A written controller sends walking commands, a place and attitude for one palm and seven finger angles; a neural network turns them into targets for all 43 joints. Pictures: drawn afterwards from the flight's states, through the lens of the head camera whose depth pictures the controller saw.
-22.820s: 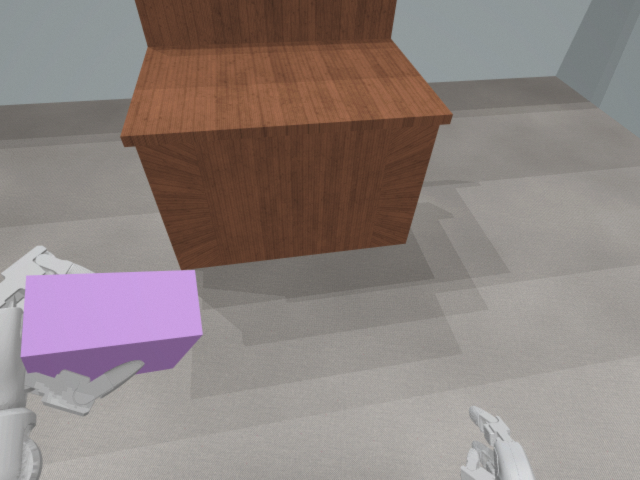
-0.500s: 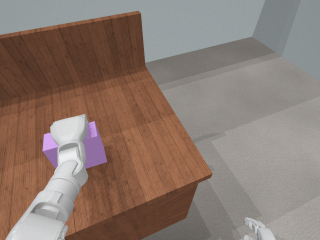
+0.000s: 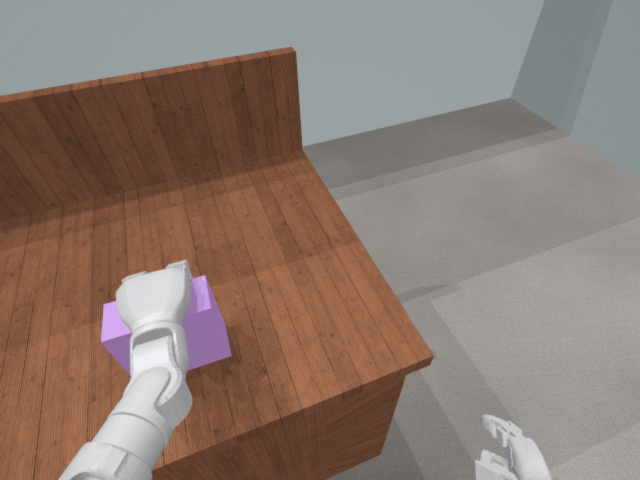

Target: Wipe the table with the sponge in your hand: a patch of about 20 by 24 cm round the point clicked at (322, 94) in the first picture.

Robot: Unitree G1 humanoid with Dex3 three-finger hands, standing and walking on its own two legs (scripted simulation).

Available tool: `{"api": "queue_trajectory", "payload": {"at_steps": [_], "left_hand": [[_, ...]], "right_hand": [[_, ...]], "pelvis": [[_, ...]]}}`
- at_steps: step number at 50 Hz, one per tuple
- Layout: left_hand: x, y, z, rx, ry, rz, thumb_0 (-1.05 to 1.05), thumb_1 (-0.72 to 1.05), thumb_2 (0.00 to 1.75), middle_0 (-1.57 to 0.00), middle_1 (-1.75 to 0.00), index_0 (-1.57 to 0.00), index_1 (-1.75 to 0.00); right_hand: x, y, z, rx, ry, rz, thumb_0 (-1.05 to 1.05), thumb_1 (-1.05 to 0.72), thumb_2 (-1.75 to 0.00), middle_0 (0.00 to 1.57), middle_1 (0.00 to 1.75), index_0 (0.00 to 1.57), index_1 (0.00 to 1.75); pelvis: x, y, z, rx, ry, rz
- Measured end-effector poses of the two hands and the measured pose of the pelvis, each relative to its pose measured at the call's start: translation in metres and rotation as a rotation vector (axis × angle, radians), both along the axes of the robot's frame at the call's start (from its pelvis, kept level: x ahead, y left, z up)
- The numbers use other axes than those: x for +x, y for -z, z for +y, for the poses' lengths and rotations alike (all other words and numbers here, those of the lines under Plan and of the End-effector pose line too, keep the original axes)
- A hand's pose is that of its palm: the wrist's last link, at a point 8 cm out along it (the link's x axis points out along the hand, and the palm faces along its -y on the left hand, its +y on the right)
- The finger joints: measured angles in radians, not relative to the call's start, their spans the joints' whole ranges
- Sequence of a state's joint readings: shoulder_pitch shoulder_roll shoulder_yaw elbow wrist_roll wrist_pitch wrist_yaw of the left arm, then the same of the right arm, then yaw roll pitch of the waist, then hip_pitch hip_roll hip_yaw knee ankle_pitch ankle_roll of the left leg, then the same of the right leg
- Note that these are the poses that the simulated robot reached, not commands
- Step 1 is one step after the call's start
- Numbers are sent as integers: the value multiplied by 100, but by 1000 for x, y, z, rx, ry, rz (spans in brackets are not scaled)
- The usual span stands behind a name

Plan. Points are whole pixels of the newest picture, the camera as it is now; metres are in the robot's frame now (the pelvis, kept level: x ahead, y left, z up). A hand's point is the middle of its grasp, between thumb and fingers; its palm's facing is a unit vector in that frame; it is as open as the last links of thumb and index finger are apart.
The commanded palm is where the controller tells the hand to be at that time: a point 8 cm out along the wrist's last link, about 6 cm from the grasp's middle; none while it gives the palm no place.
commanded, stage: wipe back along the middle lane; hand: left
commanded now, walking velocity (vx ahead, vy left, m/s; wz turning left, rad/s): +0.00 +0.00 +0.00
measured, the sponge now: (176, 339) +0.31 +0.25 -0.04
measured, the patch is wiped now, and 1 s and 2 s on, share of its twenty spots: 0.75 0.95 0.95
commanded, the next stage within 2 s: slide across to the third lane in 1.22 s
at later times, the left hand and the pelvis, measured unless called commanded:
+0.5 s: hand (179, 353) +0.27 +0.22 +0.02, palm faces +0.01 -0.02 -1.00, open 10.3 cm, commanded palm +0.22 +0.19 +0.04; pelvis -0.01 -0.01 +0.00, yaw +0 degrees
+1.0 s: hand (182, 358) +0.26 +0.21 +0.01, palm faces -0.02 -0.03 -1.00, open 10.3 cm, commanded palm +0.22 +0.19 +0.04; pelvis -0.02 -0.02 +0.00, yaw +0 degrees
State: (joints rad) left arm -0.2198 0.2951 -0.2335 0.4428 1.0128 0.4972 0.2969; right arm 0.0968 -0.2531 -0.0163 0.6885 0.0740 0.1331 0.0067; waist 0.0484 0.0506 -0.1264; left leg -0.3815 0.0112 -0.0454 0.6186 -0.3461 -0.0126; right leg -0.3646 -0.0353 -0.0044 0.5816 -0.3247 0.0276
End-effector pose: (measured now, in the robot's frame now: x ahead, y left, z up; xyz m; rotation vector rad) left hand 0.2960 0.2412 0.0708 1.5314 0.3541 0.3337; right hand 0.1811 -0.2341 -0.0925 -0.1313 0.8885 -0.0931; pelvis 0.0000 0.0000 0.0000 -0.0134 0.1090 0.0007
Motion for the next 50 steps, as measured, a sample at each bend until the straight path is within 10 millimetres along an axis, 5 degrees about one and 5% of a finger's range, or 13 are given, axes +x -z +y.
{"api": "queue_trajectory", "payload": {"at_steps": [13, 27, 50], "left_hand": [[-22, 0, -16, 3, 12, -2, 0, -47, 102, -68, -135, -67, -138], [-54, 1, -34, -10, 27, -19, 1, -47, 103, -67, -136, -67, -137], [-54, 4, -37, -11, 10, 5, 0, -47, 103, -68, -136, -68, -137]], "right_hand": [[22, -7, 15, 49, -60, -68, 1, -91, -90, 20, 30, 20, 30], [17, -9, 0, 58, -48, -92, 1, -91, -90, 20, 30, 20, 30], [-9, 1, -16, 28, -20, -68, 1, -91, -90, 20, 30, 20, 30]], "pelvis": [[-4, 1, -6, 5, -6, -19], [-10, 1, -15, 13, 4, -50], [-23, 3, -24, 20, 8, -43]]}}
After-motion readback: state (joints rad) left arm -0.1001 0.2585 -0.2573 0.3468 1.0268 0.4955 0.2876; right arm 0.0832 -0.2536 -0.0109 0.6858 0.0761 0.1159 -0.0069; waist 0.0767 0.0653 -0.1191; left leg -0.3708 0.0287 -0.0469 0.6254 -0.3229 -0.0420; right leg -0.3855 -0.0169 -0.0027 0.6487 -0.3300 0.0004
